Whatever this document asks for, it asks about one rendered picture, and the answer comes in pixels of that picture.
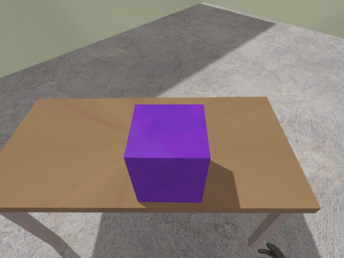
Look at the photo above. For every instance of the robot right hand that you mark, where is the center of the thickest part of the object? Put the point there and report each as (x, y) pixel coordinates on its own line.
(273, 252)

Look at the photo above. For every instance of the carton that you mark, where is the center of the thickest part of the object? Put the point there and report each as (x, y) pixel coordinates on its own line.
(167, 153)

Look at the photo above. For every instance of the table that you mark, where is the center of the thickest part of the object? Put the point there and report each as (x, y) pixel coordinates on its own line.
(67, 155)

